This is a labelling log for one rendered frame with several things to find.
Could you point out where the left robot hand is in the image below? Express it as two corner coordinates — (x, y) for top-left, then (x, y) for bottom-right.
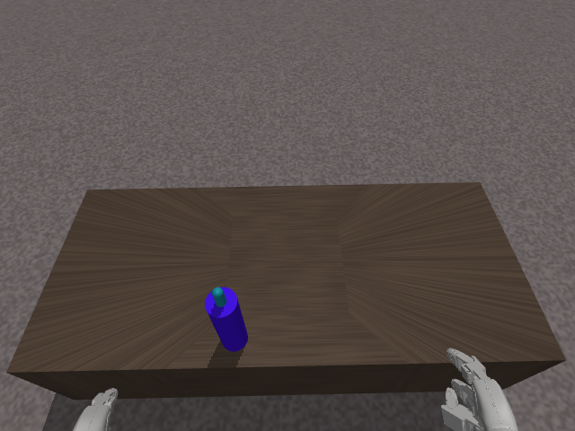
(73, 388), (118, 431)

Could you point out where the bottle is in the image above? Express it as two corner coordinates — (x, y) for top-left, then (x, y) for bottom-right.
(205, 287), (248, 352)

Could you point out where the right robot hand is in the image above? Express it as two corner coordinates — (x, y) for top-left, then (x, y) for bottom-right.
(441, 348), (518, 431)

